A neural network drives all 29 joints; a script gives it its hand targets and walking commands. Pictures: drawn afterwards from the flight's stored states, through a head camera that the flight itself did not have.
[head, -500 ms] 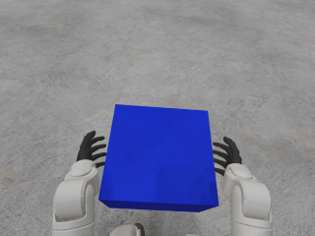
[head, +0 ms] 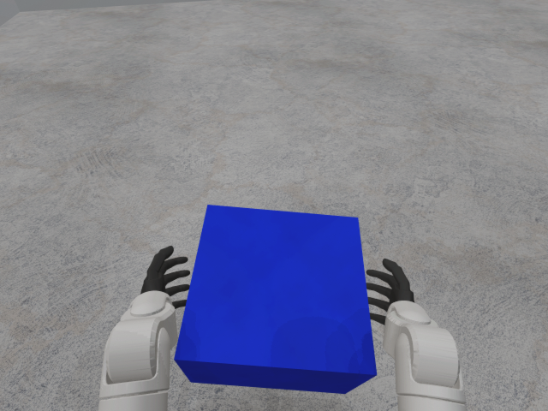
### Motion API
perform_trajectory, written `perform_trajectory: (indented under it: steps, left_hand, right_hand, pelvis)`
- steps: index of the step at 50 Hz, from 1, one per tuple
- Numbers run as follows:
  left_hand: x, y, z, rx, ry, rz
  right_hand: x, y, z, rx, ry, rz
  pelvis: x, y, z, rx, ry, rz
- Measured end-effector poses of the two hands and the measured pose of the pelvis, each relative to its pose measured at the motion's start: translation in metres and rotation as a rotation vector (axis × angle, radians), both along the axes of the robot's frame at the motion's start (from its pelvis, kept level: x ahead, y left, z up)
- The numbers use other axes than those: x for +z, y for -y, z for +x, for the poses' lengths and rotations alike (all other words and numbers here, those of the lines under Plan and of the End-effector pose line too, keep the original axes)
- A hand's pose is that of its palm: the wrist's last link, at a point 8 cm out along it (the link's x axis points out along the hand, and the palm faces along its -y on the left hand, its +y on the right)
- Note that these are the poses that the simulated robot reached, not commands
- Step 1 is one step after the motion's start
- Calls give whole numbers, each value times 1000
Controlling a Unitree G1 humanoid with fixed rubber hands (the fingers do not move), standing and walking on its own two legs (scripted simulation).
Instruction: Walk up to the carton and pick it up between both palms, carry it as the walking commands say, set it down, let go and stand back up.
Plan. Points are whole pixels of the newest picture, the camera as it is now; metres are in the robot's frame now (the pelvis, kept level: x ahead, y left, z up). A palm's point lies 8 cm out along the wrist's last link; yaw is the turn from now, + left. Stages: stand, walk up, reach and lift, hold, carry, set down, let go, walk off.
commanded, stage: carry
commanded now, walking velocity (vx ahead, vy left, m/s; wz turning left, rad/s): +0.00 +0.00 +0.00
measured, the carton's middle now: (275, 298) +0.31 +0.00 -0.02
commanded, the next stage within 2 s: none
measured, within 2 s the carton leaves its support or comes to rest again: neither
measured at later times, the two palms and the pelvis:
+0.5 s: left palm (160, 344) +0.20 +0.15 +0.05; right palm (415, 342) +0.20 -0.18 +0.04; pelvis -0.05 -0.02 -0.01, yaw +0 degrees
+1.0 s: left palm (159, 348) +0.20 +0.15 +0.05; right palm (413, 368) +0.18 -0.18 +0.01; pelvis -0.07 +0.00 +0.00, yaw -1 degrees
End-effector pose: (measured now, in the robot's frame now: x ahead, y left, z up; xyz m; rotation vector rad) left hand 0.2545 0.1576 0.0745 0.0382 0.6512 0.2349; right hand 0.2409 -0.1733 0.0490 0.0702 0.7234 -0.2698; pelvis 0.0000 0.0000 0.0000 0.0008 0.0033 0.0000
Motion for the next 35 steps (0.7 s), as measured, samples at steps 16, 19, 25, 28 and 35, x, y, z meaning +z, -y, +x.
perform_trajectory:
  steps: [16,19,25,28,35]
  left_hand:
    - [-13,11,-37,25,-4,-49]
    - [-13,11,-42,24,-1,-46]
    - [-21,11,-50,20,-21,-20]
    - [-29,9,-53,22,-33,-16]
    - [-50,4,-60,10,-20,-71]
  right_hand:
    - [1,11,-30,0,3,-20]
    - [1,12,-34,2,7,-22]
    - [-10,12,-38,30,-13,-27]
    - [-20,11,-38,50,-25,-31]
    - [-31,6,-56,43,-23,-70]
  pelvis:
    - [-3,14,-40,0,-4,11]
    - [-3,14,-45,2,-2,11]
    - [-7,16,-52,4,12,14]
    - [-11,18,-55,11,20,19]
    - [-21,11,-69,-4,36,5]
